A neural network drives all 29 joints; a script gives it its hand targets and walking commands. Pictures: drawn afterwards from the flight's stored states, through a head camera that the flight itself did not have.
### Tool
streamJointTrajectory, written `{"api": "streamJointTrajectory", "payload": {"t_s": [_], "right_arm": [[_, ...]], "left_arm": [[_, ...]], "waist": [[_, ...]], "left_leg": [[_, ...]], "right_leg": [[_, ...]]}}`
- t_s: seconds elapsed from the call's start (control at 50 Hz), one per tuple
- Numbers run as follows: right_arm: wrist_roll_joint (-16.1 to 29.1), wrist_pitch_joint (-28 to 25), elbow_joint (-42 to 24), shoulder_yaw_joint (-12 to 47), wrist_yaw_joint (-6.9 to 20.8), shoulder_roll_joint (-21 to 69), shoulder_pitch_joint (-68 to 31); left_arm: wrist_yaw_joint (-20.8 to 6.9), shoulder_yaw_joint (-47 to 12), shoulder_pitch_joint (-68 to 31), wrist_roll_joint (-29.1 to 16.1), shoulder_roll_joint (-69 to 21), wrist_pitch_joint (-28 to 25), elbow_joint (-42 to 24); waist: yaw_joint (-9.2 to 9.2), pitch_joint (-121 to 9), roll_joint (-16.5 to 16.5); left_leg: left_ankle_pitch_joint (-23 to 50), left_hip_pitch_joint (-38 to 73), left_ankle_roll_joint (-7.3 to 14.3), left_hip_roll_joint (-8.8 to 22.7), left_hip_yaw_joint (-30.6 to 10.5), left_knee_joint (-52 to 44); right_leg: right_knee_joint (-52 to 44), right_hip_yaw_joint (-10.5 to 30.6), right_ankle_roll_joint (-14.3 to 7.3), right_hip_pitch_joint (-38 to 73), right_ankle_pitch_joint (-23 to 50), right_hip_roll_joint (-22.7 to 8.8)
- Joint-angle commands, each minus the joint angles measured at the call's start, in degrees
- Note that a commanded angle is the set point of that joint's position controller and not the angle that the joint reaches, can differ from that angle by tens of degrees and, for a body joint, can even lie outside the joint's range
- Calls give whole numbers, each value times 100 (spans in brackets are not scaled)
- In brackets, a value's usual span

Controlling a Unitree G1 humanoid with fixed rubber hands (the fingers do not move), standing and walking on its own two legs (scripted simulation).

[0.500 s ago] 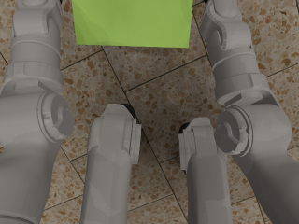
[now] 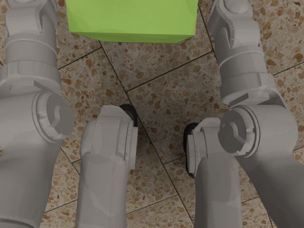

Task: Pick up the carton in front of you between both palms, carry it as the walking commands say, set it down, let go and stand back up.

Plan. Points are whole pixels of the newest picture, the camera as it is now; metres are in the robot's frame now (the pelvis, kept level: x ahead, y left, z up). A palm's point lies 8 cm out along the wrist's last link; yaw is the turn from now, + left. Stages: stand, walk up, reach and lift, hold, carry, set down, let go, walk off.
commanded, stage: set down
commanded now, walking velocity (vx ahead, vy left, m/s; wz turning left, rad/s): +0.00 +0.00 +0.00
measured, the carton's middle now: out of the picture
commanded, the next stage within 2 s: let go in 1.42 s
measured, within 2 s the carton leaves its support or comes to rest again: neither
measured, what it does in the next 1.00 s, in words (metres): rises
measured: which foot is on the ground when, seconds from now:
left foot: down 0.00-1.00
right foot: down 0.00-1.00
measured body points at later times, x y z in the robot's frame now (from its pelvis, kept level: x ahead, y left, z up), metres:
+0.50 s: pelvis -0.02 +0.00 -0.01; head +0.35 +0.07 +0.22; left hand +0.52 +0.34 -0.17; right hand +0.57 -0.05 -0.17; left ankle +0.11 +0.13 -0.35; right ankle +0.09 -0.12 -0.35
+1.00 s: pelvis +0.00 +0.01 +0.11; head +0.34 +0.08 +0.40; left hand +0.52 +0.34 -0.01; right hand +0.57 -0.04 -0.01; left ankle +0.11 +0.13 -0.35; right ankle +0.09 -0.12 -0.35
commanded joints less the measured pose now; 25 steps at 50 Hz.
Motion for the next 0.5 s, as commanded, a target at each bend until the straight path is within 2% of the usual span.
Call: {"api": "streamJointTrajectory", "payload": {"t_s": [0.0,0.06,0.08,0.1,0.14,0.16,0.2,0.24,0.3,0.38,0.48], "right_arm": [[27,310,502,1463,893,3358,-1538],[12,262,452,1410,749,2814,-1442],[-8,220,464,1285,615,2184,-1239],[-17,158,460,1136,407,1320,-990],[188,-39,294,912,-171,-783,-582],[414,-117,157,999,-329,-1015,-763],[892,-220,-28,1242,-422,-1189,-1134],[1335,-268,-243,1634,-419,-1204,-1526],[1784,-221,-614,2081,-438,-1260,-1944],[1950,-40,-696,2114,-539,-1429,-1996],[1689,166,-799,1648,-653,-1434,-1713]], "left_arm": [[-963,-1253,-1365,-120,-3380,166,539],[-818,-1130,-1363,-156,-2795,40,618],[-678,-942,-1203,-162,-2131,-42,690],[-456,-678,-973,-163,-1196,-160,760],[203,-189,-455,-272,1037,-525,773],[435,-246,-702,-473,1363,-696,635],[640,-443,-1239,-921,1679,-930,518],[677,-692,-1601,-1311,1884,-1062,368],[608,-1064,-1909,-1795,2086,-1040,147],[476,-1435,-2024,-2115,2212,-823,235],[453,-1552,-1846,-1977,2088,-511,122]], "waist": [[376,-4470,-406],[379,-4540,-357],[361,-4569,-305],[353,-4639,-241],[385,-4913,-66],[449,-5174,23],[519,-5669,49],[621,-6088,-18],[698,-6729,-72],[504,-7063,63],[298,-7608,521]], "left_leg": [[1855,2956,224,-419,305,-784],[1837,3093,149,-379,333,-744],[1827,3173,101,-346,349,-728],[1813,3273,54,-304,362,-722],[1859,3586,-10,-206,335,-747],[2073,3750,-7,-173,297,-723],[2534,3922,34,-133,277,-588],[2806,3973,85,-88,259,-484],[2840,4211,101,-32,307,-467],[2519,4804,99,-5,359,-591],[2403,5945,40,-86,390,-893]], "right_leg": [[-1047,-732,-261,1294,1440,-52],[-1028,-746,-198,1513,1436,-129],[-1010,-760,-165,1620,1431,-177],[-1001,-772,-126,1757,1424,-233],[-991,-790,-72,1970,1430,-335],[-936,-759,-73,1985,1576,-368],[-819,-687,-63,2118,1951,-432],[-735,-607,-57,2396,2256,-503],[-673,-618,-82,2881,2240,-568],[-778,-792,-138,2888,1725,-585],[-1079,-1061,-230,2482,1239,-455]]}}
